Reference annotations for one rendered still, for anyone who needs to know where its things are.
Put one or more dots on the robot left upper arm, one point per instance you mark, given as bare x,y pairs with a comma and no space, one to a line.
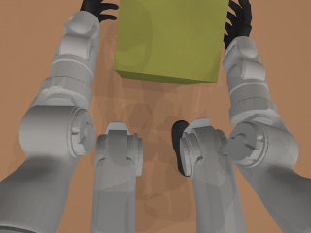
34,196

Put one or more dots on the carton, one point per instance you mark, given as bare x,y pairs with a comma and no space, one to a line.
170,41

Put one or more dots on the robot right hand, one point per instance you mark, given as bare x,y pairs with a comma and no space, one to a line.
241,21

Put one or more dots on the robot right shin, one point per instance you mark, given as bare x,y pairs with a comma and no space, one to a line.
205,121

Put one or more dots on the robot left forearm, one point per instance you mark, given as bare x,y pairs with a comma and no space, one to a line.
73,65

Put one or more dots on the robot right upper arm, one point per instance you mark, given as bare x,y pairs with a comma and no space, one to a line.
265,155

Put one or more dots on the robot left hand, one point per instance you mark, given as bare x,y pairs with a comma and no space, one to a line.
96,7

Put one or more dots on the right robot foot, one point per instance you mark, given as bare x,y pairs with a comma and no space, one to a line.
177,133

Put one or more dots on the robot right forearm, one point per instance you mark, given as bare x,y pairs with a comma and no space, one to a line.
247,86

